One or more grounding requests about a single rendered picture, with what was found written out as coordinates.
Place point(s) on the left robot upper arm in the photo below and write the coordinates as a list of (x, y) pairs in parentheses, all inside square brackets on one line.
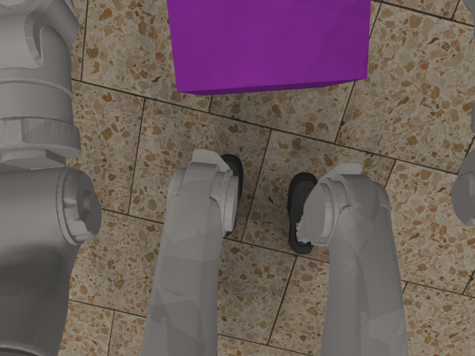
[(45, 216)]

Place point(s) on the robot right shin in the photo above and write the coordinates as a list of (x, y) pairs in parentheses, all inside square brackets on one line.
[(305, 231)]

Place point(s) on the right robot upper arm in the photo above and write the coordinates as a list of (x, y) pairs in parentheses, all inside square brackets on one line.
[(463, 191)]

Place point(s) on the robot shin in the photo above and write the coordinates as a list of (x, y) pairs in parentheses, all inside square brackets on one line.
[(305, 231), (203, 156)]

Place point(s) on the robot left shin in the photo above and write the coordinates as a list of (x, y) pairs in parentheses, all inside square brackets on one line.
[(203, 156)]

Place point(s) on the carton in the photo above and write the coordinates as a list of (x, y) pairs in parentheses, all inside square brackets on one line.
[(243, 46)]

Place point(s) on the robot left forearm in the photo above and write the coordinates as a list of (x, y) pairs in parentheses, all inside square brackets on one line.
[(36, 114)]

